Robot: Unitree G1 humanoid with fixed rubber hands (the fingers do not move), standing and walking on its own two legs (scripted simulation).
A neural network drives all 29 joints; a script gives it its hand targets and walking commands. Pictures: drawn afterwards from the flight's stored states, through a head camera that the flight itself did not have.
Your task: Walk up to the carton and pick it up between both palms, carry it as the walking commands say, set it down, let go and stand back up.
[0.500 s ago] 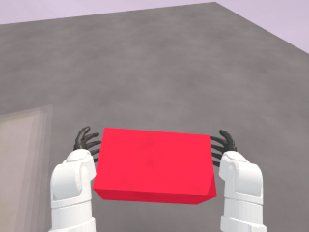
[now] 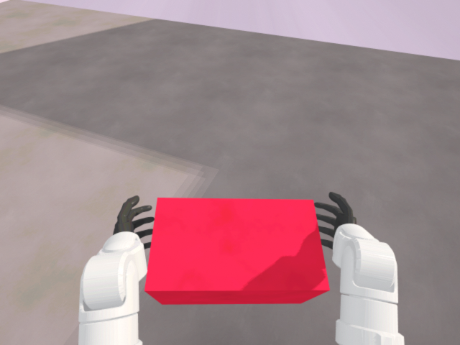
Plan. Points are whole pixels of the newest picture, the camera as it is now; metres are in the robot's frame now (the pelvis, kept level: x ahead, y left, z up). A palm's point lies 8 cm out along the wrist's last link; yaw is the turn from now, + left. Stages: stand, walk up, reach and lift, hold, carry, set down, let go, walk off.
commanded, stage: carry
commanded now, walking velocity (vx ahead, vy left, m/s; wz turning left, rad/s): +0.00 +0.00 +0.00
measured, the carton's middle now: (234, 254) +0.28 +0.02 -0.01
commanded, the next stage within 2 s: none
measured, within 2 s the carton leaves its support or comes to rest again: neither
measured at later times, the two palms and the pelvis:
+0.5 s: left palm (170, 160) +0.46 +0.16 +0.07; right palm (337, 174) +0.43 -0.19 +0.06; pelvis +0.18 +0.00 +0.00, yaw -2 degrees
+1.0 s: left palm (174, 149) +0.50 +0.16 +0.06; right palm (331, 153) +0.50 -0.19 +0.07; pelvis +0.22 +0.00 +0.00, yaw -1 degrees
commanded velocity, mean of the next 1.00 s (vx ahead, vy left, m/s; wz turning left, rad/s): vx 0.00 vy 0.00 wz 0.00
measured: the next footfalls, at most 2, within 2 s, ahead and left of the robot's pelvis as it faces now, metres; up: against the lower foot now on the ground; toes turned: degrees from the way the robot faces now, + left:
left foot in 0.16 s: +0.28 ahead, +0.06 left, +0.00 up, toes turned +5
right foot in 0.44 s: +0.21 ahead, -0.12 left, +0.00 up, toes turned -13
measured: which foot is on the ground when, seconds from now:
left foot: up 0.00-0.14, down 0.16-1.00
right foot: down 0.00-0.16, up 0.18-0.42, down 0.44-1.00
